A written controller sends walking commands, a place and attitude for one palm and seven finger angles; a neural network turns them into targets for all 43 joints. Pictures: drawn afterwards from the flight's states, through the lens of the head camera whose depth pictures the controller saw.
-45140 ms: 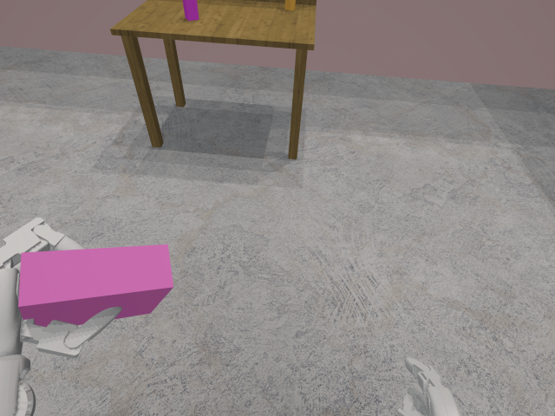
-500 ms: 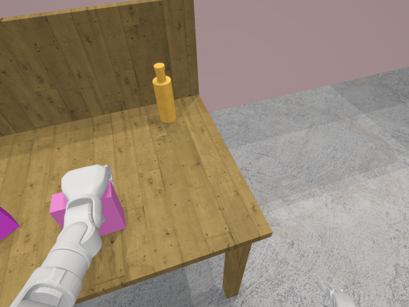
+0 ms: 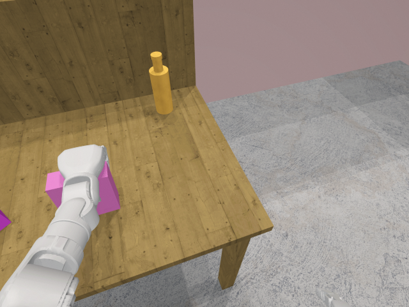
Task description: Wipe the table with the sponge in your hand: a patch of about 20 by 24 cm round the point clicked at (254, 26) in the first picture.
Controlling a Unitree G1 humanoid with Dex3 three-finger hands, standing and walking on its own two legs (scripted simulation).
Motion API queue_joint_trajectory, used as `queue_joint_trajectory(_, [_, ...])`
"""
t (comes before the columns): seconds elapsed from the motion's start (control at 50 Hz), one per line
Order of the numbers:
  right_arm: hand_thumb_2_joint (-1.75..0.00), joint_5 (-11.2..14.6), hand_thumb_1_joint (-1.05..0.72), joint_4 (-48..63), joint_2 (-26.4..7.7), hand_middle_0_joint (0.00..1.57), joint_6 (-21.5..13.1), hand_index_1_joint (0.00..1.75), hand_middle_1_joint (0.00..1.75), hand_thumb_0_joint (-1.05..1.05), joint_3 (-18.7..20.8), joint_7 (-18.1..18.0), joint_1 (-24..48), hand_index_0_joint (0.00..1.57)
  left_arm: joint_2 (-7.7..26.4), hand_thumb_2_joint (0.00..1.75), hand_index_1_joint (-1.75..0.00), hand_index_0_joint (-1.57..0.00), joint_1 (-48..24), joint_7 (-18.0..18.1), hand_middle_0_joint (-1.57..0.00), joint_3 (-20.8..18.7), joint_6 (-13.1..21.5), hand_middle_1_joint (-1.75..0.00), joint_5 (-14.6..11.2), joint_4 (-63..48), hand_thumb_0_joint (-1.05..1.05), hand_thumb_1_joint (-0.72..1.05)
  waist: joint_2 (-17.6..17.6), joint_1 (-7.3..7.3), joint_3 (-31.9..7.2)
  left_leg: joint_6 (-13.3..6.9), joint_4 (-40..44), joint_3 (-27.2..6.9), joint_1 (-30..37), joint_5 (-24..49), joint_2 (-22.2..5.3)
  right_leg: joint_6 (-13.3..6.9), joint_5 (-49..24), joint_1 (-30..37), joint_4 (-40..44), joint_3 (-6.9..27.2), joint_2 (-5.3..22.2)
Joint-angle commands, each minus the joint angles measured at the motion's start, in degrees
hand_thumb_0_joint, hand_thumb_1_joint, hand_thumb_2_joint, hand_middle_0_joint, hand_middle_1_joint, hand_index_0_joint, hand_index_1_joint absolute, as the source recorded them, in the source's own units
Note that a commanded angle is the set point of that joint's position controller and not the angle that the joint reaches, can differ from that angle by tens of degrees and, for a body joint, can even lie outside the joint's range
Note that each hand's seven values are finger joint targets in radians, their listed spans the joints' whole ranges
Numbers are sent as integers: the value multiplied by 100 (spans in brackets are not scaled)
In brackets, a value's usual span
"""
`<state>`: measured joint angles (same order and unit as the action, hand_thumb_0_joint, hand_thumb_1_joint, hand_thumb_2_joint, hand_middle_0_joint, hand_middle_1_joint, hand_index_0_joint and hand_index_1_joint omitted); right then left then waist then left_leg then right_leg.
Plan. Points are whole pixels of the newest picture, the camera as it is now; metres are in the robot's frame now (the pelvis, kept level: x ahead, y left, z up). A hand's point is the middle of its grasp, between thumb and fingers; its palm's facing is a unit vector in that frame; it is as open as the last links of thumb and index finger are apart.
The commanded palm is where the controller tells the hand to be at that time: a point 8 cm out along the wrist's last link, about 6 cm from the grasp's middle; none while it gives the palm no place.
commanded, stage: wipe forward along the first lane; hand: left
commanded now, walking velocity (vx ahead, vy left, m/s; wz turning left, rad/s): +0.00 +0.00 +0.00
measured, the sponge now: (89, 198) +0.35 +0.30 -0.04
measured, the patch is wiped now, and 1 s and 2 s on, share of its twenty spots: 0.20 0.25 0.40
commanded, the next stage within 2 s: slide across to the middle lane in 0.64 s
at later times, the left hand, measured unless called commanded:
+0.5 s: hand (89, 156) +0.43 +0.31 +0.02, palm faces -0.14 +0.01 -0.99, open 9.1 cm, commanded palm +0.42 +0.29 +0.05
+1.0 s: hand (98, 147) +0.46 +0.29 +0.02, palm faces -0.11 -0.01 -0.99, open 9.2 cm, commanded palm +0.45 +0.26 +0.07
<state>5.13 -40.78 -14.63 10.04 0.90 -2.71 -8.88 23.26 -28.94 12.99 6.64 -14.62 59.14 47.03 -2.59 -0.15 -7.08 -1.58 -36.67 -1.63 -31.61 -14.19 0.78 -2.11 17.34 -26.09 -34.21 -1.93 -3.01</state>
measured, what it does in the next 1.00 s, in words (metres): stands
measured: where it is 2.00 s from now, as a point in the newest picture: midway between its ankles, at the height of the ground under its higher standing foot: outside the picture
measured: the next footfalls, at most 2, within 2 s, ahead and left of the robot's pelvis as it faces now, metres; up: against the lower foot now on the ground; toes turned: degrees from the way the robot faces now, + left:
none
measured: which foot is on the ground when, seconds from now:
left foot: down 0.00-1.00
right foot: down 0.00-1.00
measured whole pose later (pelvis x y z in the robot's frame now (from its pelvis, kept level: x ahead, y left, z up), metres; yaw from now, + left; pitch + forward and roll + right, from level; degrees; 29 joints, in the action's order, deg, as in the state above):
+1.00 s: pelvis +0.01 +0.02 -0.01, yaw -1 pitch +15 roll -3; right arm 4.3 -44.2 -13.8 10.1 2.3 -0.4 -14.5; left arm 26.3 -45.1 15.3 7.1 -13.2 58.1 61.9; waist -2.5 3.7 -8.3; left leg -3.2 -40.2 -1.1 -38.6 -16.5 1.0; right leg -0.3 17.9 -31.6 -34.6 -1.4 -2.8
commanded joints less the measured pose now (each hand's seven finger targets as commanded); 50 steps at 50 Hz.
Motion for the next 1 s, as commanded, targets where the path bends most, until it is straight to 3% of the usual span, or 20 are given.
queue_joint_trajectory(0.0, [-90, -39, -90, 630, -835, 20, -178, 30, 30, 0, 255, -70, 232, 20, 1005, 130, -160, -120, -1664, 207, -120, -232, 12, -160, 136, -68, 0, 10, 401, 181, -984, -157, 339, -111, 859, 255, -50, -117, -595, -106, 624, 224, 139])
queue_joint_trajectory(0.04, [-90, -34, -90, 582, -871, 20, -163, 30, 30, 0, 258, -86, 209, 20, 1271, 130, -160, -120, -1903, 244, -120, -437, 8, -160, 155, 104, 0, 10, 471, 209, -960, -147, 358, -167, 795, 199, -75, -118, -498, -163, 600, 206, 132])
queue_joint_trajectory(0.06, [-90, -44, -90, 588, -860, 20, -163, 30, 30, 0, 246, -90, 155, 20, 1101, 130, -160, -120, -2124, 242, -120, -191, 27, -160, 180, 73, 0, 10, 408, 275, -1012, -156, 329, -145, 810, 175, -67, -103, -484, -222, 570, 191, 130])
queue_joint_trajectory(0.14, [-90, -52, -90, 552, -858, 20, -156, 30, 30, 0, 275, -59, 64, 20, 1103, 130, -160, -120, -2198, 264, -120, -231, 20, -160, 215, 296, 0, 10, 292, 248, -1303, -135, 273, -193, 915, 414, -99, -132, -648, -237, 499, 174, 112])
queue_joint_trajectory(0.2, [-90, -64, -90, 496, -862, 20, -145, 30, 30, 0, 267, -44, -78, 20, 1119, 130, -160, -120, -2458, 259, -120, -130, 22, -160, 230, 492, 0, 10, 278, 342, -1256, -151, 203, -160, 822, 339, -102, -110, -624, -343, 499, 182, 106])
queue_joint_trajectory(0.28, [-90, -65, -90, 436, -922, 20, -137, 30, 30, 0, 264, -54, -239, 20, 1502, 130, -160, -120, -2714, 255, -120, -369, 42, -160, 199, 706, 0, 10, 344, 389, -1313, -165, 182, -180, 709, 342, -119, -96, -626, -337, 483, 176, 97])
queue_joint_trajectory(0.38, [-90, -87, -90, 410, -941, 20, -139, 30, 30, 0, 288, -8, -424, 20, 1619, 130, -160, -120, -2701, 207, -120, -429, 121, -160, 240, 879, 0, 10, 226, 354, -1544, -167, 75, -138, 723, 663, -129, -106, -970, -255, 414, 184, 84])
queue_joint_trajectory(0.44, [-90, -84, -90, 378, -952, 20, -123, 30, 30, 0, 300, 24, -493, 20, 1608, 130, -160, -120, -2873, 162, -120, -397, 139, -160, 276, 940, 0, 10, 119, 412, -1524, -152, 55, -180, 742, 780, -149, -123, -1034, -363, 386, 165, 68])
queue_joint_trajectory(0.48, [-90, -90, -90, 350, -987, 20, -115, 30, 30, 0, 312, 32, -591, 20, 1823, 130, -160, -120, -2895, 170, -120, -510, 157, -160, 305, 1041, 0, 10, 199, 423, -1518, -169, 21, -165, 711, 788, -160, -115, -1041, -382, 379, 162, 58])
queue_joint_trajectory(0.54, [-90, -97, -90, 337, -985, 20, -120, 30, 30, 0, 337, 50, -633, 20, 1839, 130, -160, -120, -2980, 161, -120, -561, 240, -160, 268, 995, 0, 10, 50, 428, -1673, -157, -23, -170, 768, 975, -166, -127, -1207, -381, 337, 183, 59])
queue_joint_trajectory(0.58, [-90, -103, -90, 332, -984, 20, -109, 30, 30, 0, 334, 63, -708, 20, 1701, 130, -160, -120, -3010, 160, -120, -382, 242, -160, 311, 1114, 0, 10, 88, 495, -1563, -162, -45, -163, 745, 922, -165, -116, -1118, -518, 348, 157, 39])
queue_joint_trajectory(0.64, [-90, -116, -90, 286, -1022, 20, -106, 30, 30, 0, 354, 72, -763, 20, 2007, 130, -160, -120, -3057, 183, -120, -685, 281, -160, 294, 1180, 0, 10, 127, 448, -1682, -153, -68, -180, 710, 1055, -186, -133, -1273, -457, 289, 151, 36])
queue_joint_trajectory(0.68, [-90, -115, -90, 287, -1041, 20, -102, 30, 30, 0, 342, 74, -833, 20, 2086, 130, -160, -120, -3170, 191, -120, -634, 277, -160, 325, 1259, 0, 10, 150, 513, -1673, -167, -97, -153, 661, 979, -175, -106, -1214, -502, 304, 157, 33])
queue_joint_trajectory(0.72, [-90, -120, -90, 276, -1031, 20, -108, 30, 30, 0, 360, 98, -850, 20, 1947, 130, -160, -120, -3166, 199, -120, -524, 260, -160, 368, 1314, 0, 10, 88, 523, -1676, -154, -111, -151, 685, 1011, -180, -108, -1215, -581, 284, 142, 30])
queue_joint_trajectory(0.74, [-90, -123, -90, 281, -1000, 20, -128, 30, 30, 0, 372, 110, -808, 20, 1788, 130, -160, -120, -3363, 189, -120, -453, 314, -160, 320, 1070, 0, 10, -172, 524, -1807, -127, -104, -207, 941, 1201, -217, -138, -1249, -672, 250, 125, 28])
queue_joint_trajectory(0.82, [-90, -131, -90, 292, -910, 20, -130, 30, 30, 0, 426, 162, -807, 20, 1218, 130, -160, -120, -3464, 215, -120, -106, 320, -160, 218, 741, 0, 10, -366, 546, -2042, -65, -93, -318, 1520, 1405, -288, -139, -1096, -861, 295, 41, -30])
queue_joint_trajectory(0.84, [-90, -132, -90, 267, -883, 20, -156, 30, 30, 0, 445, 154, -752, 20, 1023, 130, -160, -120, -3604, 226, -120, -78, 346, -160, 94, 598, 0, 10, -372, 582, -2098, -54, -80, -369, 1681, 1538, -327, -139, -1157, -909, 298, 27, -37])
queue_joint_trajectory(0.86, [-90, -139, -90, 224, -918, 20, -150, 30, 30, 0, 457, 153, -800, 20, 1125, 130, -160, -120, -3592, 255, -120, -161, 329, -160, 55, 629, 0, 10, -211, 572, -2093, -48, -81, -417, 1728, 1538, -340, -131, -1130, -898, 302, -3, -51])
queue_joint_trajectory(0.9, [-90, -111, -90, 188, -887, 20, -152, 30, 30, 0, 445, 157, -686, 20, 886, 130, -160, -120, -3817, 324, -120, -30, 274, -160, -99, 589, 0, 10, -126, 631, -1975, -38, 19, -431, 1742, 1357, -350, -102, -1042, -910, 364, -13, -37])
queue_joint_trajectory(0.98, [-90, -121, -90, 87, -867, 20, -176, 30, 30, 0, 420, 174, -591, 20, 677, 130, -160, -120, -4160, 448, -120, 133, 49, -160, -22, 710, 0, 10, -233, 664, -1787, 14, 167, -529, 1845, 1181, -365, -120, -859, -1070, 361, -63, -35])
